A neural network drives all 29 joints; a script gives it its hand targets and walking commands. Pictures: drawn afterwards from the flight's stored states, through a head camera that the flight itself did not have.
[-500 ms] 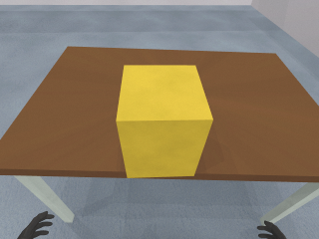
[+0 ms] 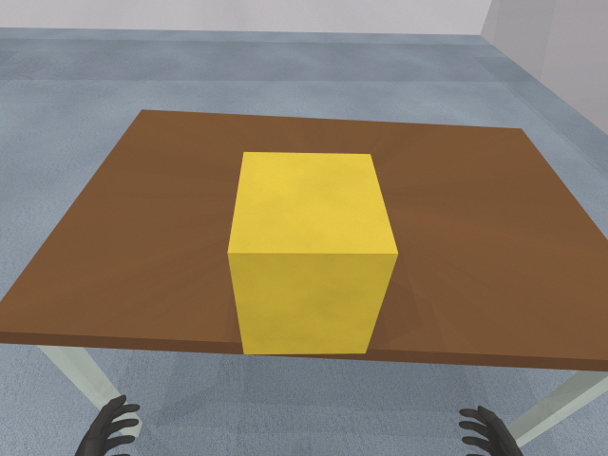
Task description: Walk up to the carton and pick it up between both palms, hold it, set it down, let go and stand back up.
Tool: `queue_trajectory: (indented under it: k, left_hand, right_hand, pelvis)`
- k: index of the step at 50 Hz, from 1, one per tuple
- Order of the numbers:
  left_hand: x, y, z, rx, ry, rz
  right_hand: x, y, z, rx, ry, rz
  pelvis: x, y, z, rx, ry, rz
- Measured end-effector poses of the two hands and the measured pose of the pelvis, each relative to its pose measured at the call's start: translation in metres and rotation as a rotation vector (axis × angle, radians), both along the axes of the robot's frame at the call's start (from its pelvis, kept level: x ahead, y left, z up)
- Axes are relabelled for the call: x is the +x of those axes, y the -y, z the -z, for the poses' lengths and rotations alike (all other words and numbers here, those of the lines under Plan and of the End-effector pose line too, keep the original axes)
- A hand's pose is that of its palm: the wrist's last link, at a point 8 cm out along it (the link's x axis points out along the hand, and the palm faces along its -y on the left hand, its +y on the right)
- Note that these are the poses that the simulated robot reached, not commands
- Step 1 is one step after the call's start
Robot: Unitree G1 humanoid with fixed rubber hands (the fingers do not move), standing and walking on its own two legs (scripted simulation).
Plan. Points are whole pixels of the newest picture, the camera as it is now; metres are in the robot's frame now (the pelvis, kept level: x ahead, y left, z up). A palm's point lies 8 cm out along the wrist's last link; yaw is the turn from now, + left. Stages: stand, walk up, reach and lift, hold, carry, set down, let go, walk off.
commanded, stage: reach and lift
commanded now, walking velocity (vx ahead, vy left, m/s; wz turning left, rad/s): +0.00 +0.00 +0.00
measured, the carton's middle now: (306, 255) +0.42 +0.00 +0.03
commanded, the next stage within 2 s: none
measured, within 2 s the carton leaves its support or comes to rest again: neither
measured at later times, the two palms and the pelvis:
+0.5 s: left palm (115, 441) +0.17 +0.23 -0.03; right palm (492, 437) +0.17 -0.23 -0.02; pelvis -0.02 -0.02 +0.01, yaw +0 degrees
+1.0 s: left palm (135, 398) +0.21 +0.21 +0.00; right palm (464, 381) +0.22 -0.20 +0.02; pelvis +0.01 -0.01 +0.01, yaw +0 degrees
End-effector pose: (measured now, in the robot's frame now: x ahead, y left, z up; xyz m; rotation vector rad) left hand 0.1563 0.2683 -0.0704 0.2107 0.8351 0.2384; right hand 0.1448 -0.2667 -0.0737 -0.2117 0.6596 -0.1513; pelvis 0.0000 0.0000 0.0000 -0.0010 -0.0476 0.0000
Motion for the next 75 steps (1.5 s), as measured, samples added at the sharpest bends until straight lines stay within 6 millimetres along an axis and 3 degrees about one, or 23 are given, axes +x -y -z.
queue_trajectory:
  k: [6, 13, 20, 27, 42, 51, 64, 75]
  left_hand:
    - [-0.02, -0.001, -0.007, 0.011, 0.044, -0.01]
    - [-0.016, 0.016, -0.019, 0.027, 0.146, 0.046]
    - [-0.001, 0.033, -0.036, -0.01, 0.261, 0.047]
    - [0.017, 0.042, -0.047, -0.08, 0.352, 0.024]
    - [0.042, 0.056, -0.068, -0.098, 0.465, 0.078]
    - [0.051, 0.06, -0.077, -0.116, 0.504, 0.067]
    - [0.104, 0.073, -0.115, -0.143, 0.538, 0.107]
    - [0.13, 0.06, -0.14, -0.141, 0.53, 0.044]
  right_hand:
    - [0.007, -0.014, -0.014, 0.022, 0.074, -0.023]
    - [0.009, -0.022, -0.021, 0.062, 0.13, -0.019]
    - [0.015, -0.025, -0.035, 0.068, 0.2, -0.022]
    - [0.033, -0.045, -0.064, 0.07, 0.277, -0.072]
    - [0.063, -0.068, -0.09, 0.12, 0.361, -0.065]
    - [0.08, -0.071, -0.098, 0.142, 0.385, -0.067]
    - [0.112, -0.062, -0.126, 0.151, 0.419, -0.037]
    - [0.145, -0.068, -0.148, 0.154, 0.429, -0.057]
  pelvis:
    - [-0.007, 0.002, -0.005, 0.003, 0.018, -0.001]
    - [-0.015, 0.007, -0.006, 0.01, 0.035, -0.001]
    - [-0.017, 0.015, -0.007, 0.02, 0.039, -0.001]
    - [-0.016, 0.019, -0.008, 0.026, 0.037, 0.002]
    - [0.005, 0.01, -0.012, 0.015, -0.005, 0.002]
    - [0.014, 0.009, -0.014, 0.013, -0.025, 0.002]
    - [0.019, 0.009, -0.015, 0.013, -0.036, 0.002]
    - [0.018, 0.01, -0.016, 0.014, -0.039, 0.002]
